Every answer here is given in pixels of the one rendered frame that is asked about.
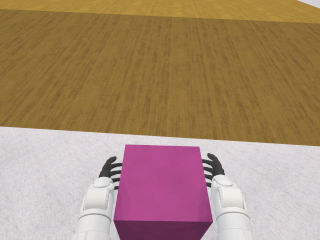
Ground carton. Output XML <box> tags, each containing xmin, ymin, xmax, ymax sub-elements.
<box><xmin>113</xmin><ymin>144</ymin><xmax>213</xmax><ymax>240</ymax></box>

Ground robot right forearm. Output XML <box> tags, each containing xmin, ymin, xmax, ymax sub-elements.
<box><xmin>210</xmin><ymin>174</ymin><xmax>259</xmax><ymax>240</ymax></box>

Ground left robot hand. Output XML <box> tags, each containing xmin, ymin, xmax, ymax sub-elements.
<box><xmin>98</xmin><ymin>156</ymin><xmax>123</xmax><ymax>190</ymax></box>

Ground right robot hand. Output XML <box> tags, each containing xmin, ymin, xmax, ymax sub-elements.
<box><xmin>202</xmin><ymin>153</ymin><xmax>225</xmax><ymax>188</ymax></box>

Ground robot left forearm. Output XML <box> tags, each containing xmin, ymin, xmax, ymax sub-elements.
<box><xmin>70</xmin><ymin>177</ymin><xmax>115</xmax><ymax>240</ymax></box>

